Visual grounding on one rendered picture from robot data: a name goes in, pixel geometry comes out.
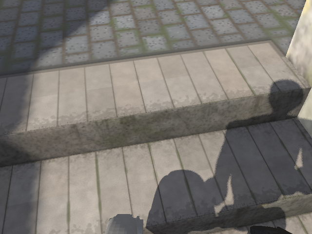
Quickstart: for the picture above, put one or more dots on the left robot thigh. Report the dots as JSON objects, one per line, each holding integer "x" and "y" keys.
{"x": 124, "y": 224}

